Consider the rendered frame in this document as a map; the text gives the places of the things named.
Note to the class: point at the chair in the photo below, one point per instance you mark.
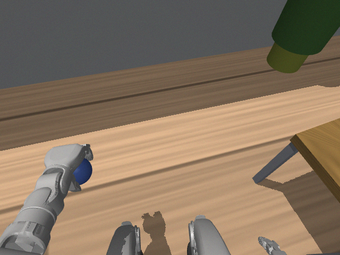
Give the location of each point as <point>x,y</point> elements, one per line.
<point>320,147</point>

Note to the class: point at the left robot hand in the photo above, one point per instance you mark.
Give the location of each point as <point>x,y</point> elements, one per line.
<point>71,156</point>

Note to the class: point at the potted plant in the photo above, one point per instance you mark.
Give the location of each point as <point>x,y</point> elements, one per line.
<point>303,28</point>

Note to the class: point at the left robot arm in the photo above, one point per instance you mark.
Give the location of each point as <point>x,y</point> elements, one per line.
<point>29,234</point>

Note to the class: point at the ball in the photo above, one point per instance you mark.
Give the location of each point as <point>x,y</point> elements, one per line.
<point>83,172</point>

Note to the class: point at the right robot hand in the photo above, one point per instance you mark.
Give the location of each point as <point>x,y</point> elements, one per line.
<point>271,247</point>

